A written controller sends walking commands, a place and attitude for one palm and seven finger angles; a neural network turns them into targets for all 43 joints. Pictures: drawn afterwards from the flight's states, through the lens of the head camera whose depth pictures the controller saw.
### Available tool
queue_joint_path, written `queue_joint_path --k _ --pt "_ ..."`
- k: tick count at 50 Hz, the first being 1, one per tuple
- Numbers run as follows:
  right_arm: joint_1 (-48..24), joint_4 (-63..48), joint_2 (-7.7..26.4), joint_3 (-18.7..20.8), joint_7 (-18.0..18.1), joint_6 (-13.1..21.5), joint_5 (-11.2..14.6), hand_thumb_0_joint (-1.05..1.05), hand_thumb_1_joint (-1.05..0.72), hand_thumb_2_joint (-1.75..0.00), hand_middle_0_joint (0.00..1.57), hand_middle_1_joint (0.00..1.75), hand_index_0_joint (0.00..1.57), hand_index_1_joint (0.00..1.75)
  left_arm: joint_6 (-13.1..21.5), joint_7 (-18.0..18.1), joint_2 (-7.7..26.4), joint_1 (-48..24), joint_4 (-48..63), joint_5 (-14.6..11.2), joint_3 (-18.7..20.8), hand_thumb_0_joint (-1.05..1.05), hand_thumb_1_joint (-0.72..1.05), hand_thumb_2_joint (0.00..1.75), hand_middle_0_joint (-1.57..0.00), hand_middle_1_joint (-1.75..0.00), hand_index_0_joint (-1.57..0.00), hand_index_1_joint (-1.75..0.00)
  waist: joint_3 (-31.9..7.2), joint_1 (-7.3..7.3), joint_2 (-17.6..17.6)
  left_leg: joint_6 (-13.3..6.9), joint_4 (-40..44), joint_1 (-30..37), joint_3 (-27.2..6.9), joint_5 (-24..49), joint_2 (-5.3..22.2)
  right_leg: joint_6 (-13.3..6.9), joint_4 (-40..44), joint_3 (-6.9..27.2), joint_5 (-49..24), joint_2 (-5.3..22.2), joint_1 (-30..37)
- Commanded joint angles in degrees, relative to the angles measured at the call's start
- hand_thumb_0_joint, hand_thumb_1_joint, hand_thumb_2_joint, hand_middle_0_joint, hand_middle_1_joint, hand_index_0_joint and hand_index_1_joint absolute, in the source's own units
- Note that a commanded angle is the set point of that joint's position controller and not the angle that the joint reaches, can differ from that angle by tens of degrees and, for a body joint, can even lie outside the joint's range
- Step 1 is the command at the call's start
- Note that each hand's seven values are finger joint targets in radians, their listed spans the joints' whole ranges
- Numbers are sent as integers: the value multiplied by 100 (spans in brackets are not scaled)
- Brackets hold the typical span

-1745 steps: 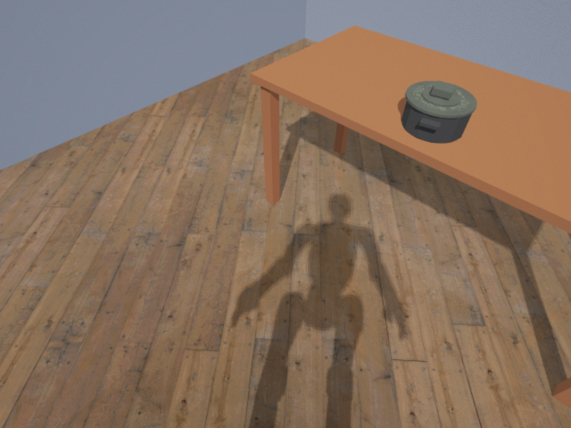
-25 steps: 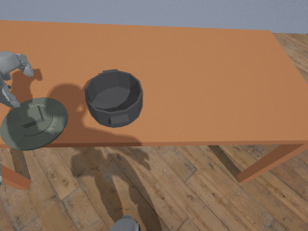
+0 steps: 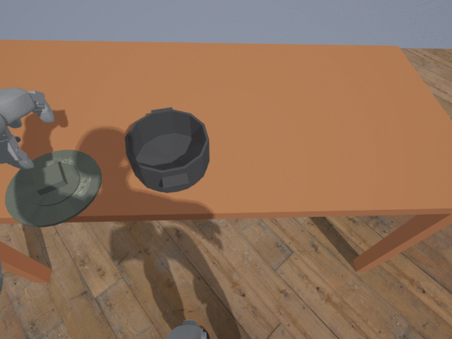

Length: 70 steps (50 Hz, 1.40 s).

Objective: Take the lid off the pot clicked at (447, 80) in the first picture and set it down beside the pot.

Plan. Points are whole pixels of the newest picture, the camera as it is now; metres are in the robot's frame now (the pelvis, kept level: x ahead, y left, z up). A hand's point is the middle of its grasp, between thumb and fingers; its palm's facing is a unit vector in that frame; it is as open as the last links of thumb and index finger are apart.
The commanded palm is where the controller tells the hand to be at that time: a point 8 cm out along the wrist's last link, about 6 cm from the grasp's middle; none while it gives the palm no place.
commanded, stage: draw the hand back to the body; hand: left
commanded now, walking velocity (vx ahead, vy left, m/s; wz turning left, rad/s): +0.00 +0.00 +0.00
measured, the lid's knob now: (49, 178) +0.44 +0.37 -0.04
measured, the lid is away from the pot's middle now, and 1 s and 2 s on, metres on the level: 0.26 0.26 0.26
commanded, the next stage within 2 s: step back with the hand held close in 1.98 s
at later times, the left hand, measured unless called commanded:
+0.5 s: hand (34, 127) +0.39 +0.28 +0.17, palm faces +0.40 -0.88 -0.26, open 10.8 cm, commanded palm +0.33 +0.32 +0.19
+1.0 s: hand (44, 157) +0.33 +0.24 +0.18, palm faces +0.48 -0.83 -0.28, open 8.6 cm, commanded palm +0.27 +0.27 +0.19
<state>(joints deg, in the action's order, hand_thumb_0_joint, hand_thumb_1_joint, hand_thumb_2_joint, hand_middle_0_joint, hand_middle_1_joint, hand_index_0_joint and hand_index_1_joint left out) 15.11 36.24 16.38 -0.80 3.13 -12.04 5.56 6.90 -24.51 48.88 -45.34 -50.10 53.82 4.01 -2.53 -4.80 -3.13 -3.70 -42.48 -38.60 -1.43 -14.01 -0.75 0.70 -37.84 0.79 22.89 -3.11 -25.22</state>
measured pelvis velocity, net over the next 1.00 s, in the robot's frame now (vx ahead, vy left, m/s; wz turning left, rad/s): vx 0.03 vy -0.06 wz -0.01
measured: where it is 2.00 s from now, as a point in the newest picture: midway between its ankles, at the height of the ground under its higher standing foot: outside the picture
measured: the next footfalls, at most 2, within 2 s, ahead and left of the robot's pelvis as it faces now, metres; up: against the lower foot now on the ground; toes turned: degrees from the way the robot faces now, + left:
none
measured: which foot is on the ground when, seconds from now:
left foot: down 0.00-1.00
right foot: down 0.00-1.00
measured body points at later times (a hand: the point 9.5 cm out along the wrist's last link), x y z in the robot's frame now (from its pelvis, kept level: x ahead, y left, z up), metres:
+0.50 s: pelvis +0.01 -0.02 +0.03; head +0.02 +0.00 +0.47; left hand +0.36 +0.32 +0.19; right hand +0.17 -0.25 -0.06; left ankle +0.07 +0.07 -0.71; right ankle -0.05 -0.14 -0.71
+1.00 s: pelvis +0.03 -0.06 +0.03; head +0.02 -0.08 +0.48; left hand +0.30 +0.28 +0.20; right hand +0.20 -0.31 -0.07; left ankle +0.07 +0.07 -0.71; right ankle -0.05 -0.14 -0.71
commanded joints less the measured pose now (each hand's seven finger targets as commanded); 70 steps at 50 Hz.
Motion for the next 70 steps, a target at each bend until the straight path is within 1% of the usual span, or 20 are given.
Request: queue_joint_path --k 1,7,10,11,13,15,17,21,23,26,28,34,35,38,46,51,55,61,65,70 --pt "-153 -712 964 361 -6 114 -49 0 -90 -90 20 30 20 30 54 236 2011 -1956 2015 -180 702 0 -3 68 -36 -84 -36 -84 -2642 151 -846 -97 341 3731 -261 2046 72 -330 633 -378 -1322 -204 -842" --pt "-353 -749 914 311 -38 48 -17 0 -90 -90 20 30 20 30 -158 283 1842 -1361 1599 -368 781 0 -3 68 -36 -84 -36 -84 -1799 200 -269 -119 686 3044 -207 1013 -26 -339 862 -427 -1046 -171 -560" --pt "-616 -918 865 299 -56 132 -43 0 -90 -90 20 30 20 30 -123 311 1592 -1489 2624 -362 530 0 -3 68 -36 -84 -36 -84 -2170 239 -699 -108 742 3570 -292 1379 12 -376 892 -412 -1120 -140 -493" --pt "-139 -1330 474 158 17 567 57 0 -90 -90 20 30 20 30 149 1160 -188 -1679 2947 -3961 1021 0 -3 68 -36 -84 -36 -84 -1922 81 -906 44 1145 4651 -588 405 462 -497 1151 -400 -718 -65 -699" --pt "-462 -1147 609 21 130 894 -31 0 -90 -90 20 30 20 30 127 1917 -446 -750 2881 -4410 858 0 -3 68 -36 -84 -36 -84 -1603 193 -686 152 1695 4621 -1072 -596 657 -474 1235 -304 -418 -53 -546" --pt "-449 -965 812 0 257 1032 -112 0 -90 -90 20 30 20 30 74 2310 -172 -576 2469 -5120 1419 0 -3 68 -36 -84 -36 -84 -1329 218 227 131 1823 3998 -810 -818 523 -424 1442 -185 -603 -50 -78" --pt "-392 -704 880 13 304 1072 -152 0 -90 -90 20 30 20 30 26 2614 305 -621 2207 -5313 1930 0 0 68 -36 -82 -36 -82 -1127 306 441 137 1828 3533 -425 -533 392 -347 1643 -76 -774 1 360" --pt "-722 -792 727 -47 241 1479 -230 0 -90 -90 20 30 20 30 274 2882 -88 -982 3909 -5471 1818 0 9 71 -34 -77 -34 -77 -1541 356 -1419 314 1981 4432 -452 82 414 -416 1751 -108 -1126 39 645" --pt "-796 -797 668 -54 176 1700 -261 0 -90 -90 20 30 20 30 263 2980 -340 -187 4248 -5609 1890 0 14 72 -33 -74 -33 -74 -1543 451 -1617 356 2025 4603 -486 545 423 -438 1826 -129 -1383 7 890" --pt "-615 -609 693 12 100 1681 -288 0 -90 -90 20 30 20 30 67 3030 -413 1293 3250 -5692 2261 0 20 73 -32 -70 -32 -70 -885 501 -606 317 1977 3855 -145 872 310 -381 1953 -146 -1754 -31 1258" --pt "-604 -596 727 71 85 1634 -274 0 -90 -90 20 30 20 30 -7 2973 -636 1257 3149 -5756 2073 0 25 74 -31 -68 -31 -68 -663 437 125 244 1947 3598 56 877 257 -296 2009 -127 -1836 -34 1268" --pt "-951 -684 718 114 64 1813 -236 0 -90 -90 20 30 20 30 117 3014 -366 1053 4708 -5798 2264 0 39 78 -29 -60 -29 -60 -1328 543 -266 148 1807 4346 206 1633 152 -237 2029 -7 -2513 30 1517" --pt "-961 -652 708 127 58 1828 -241 0 -90 -90 20 30 20 30 139 3041 -271 1235 4763 -5799 2385 0 41 78 -28 -58 -28 -58 -1290 550 -396 143 1768 4264 248 1686 118 -228 2024 14 -2655 62 1598" --pt "-934 -529 687 150 71 1751 -240 0 -90 -90 20 30 20 30 -15 3038 -583 1926 4226 -5844 2322 0 48 80 -27 -54 -27 -54 -823 566 228 112 1780 3856 363 1563 51 -127 2029 30 -2967 101 1670" --pt "-1243 -606 584 168 66 1899 -269 0 -90 -90 20 30 20 30 186 3042 -582 2537 5574 -5917 2507 0 67 84 -24 -43 -24 -43 -966 650 -245 100 1706 4094 413 1759 -11 -62 2007 79 -3591 227 1867" --pt "-1229 -538 552 217 91 1814 -284 0 -90 -90 20 30 20 30 74 2965 -966 3288 5078 -5991 2437 0 78 87 -22 -37 -22 -37 -372 629 460 87 1710 3765 504 1447 -24 29 2058 71 -3623 265 1725" --pt "-1426 -702 471 195 66 1905 -282 0 -90 -90 20 30 20 30 210 2911 -1136 3284 6238 -6031 2229 0 88 89 -20 -31 -20 -31 -726 651 -89 74 1672 4159 495 1711 -31 -1 2059 104 -3851 304 1825" --pt "-1394 -642 436 199 111 1886 -355 0 -90 -90 20 30 20 30 157 2974 -1128 4067 6267 -6047 2501 0 90 90 -20 -30 -20 -30 -535 725 224 97 1731 4071 487 1806 -4 -17 2048 59 -3920 293 1908" --pt "-1486 -776 363 194 78 1895 -354 0 -90 -90 20 30 20 30 171 2890 -1558 4455 6876 -6067 2083 0 90 90 -20 -30 -20 -30 -558 700 51 84 1752 4245 473 1918 12 -66 2082 6 -3740 275 1887" --pt "-1507 -801 334 177 85 1940 -402 0 -90 -90 20 30 20 30 212 2961 -1392 4925 7572 -6059 2291 0 90 90 -20 -30 -20 -30 -600 766 -149 107 1812 4388 411 2148 62 -143 2103 -39 -3592 234 1925"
